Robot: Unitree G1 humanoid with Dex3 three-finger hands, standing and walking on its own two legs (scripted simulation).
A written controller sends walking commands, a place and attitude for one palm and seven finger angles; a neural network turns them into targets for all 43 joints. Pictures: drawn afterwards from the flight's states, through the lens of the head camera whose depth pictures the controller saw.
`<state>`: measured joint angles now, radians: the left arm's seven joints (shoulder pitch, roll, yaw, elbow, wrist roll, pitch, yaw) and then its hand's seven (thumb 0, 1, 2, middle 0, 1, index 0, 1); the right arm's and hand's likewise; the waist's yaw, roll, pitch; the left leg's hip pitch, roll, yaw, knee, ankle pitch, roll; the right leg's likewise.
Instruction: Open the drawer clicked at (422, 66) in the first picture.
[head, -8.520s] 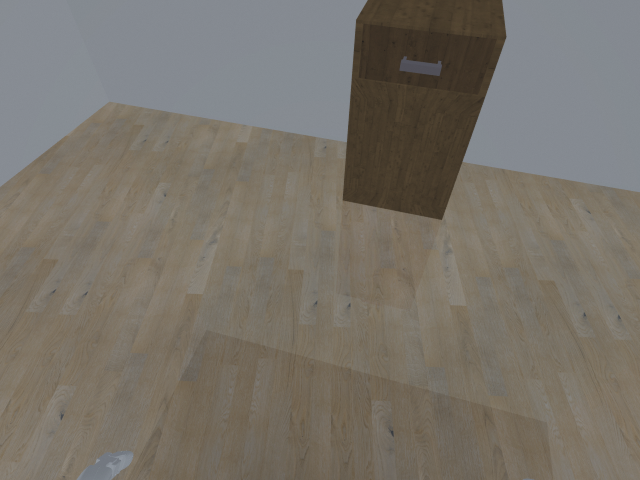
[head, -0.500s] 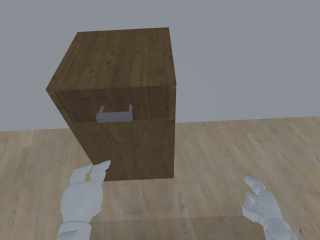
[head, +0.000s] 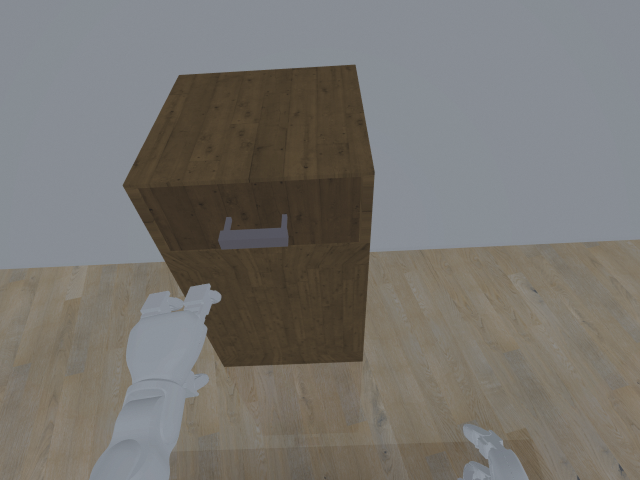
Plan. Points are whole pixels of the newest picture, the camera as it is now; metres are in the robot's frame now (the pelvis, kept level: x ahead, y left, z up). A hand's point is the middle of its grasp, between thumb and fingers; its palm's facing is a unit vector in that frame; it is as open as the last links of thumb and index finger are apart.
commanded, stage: raise the hand with hooked fingers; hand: left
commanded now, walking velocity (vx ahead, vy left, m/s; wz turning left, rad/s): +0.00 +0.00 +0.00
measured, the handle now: (255, 229) +0.56 +0.20 -0.06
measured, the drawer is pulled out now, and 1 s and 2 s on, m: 0.00 0.00 0.00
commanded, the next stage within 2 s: move the hooked fingers above the handle in 1.02 s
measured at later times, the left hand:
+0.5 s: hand (170, 287) +0.32 +0.23 +0.08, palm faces +0.07 -0.07 -1.00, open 13.7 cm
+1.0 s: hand (170, 269) +0.34 +0.24 +0.09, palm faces +0.07 -0.08 -0.99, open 13.8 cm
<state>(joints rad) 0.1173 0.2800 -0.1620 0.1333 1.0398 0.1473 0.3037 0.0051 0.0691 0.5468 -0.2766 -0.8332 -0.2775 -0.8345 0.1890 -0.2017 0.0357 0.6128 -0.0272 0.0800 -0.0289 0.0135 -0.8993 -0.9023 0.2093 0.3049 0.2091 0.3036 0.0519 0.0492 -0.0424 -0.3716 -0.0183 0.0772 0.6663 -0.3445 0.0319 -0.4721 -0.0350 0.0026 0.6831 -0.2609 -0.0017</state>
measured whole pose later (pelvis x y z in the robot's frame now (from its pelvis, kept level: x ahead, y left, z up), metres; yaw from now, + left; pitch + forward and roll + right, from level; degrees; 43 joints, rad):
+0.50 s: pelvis +0.03 -0.01 +0.02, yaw +2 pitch +2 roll +1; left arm -0.05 0.38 -0.13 0.09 1.00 0.16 0.18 0.00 -0.45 0.32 -0.32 -1.17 -0.32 -1.17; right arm 0.08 -0.23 0.01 0.62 -0.01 0.08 -0.04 0.01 -0.90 -0.90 0.20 0.30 0.20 0.30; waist 0.09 0.07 -0.01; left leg -0.23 -0.01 0.04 0.51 -0.31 0.02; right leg -0.32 -0.03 -0.03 0.54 -0.25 -0.01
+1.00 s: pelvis +0.04 -0.01 +0.02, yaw +2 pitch +3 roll +0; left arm -0.07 0.42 -0.08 0.08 0.98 0.04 0.16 0.00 -0.49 0.30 -0.32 -1.20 -0.32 -1.20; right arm 0.14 -0.26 -0.02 0.65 0.00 0.09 -0.03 0.01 -0.90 -0.90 0.20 0.30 0.20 0.30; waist 0.09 0.07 0.00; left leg -0.23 -0.02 0.03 0.47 -0.30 0.02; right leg -0.32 -0.03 -0.04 0.50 -0.24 0.00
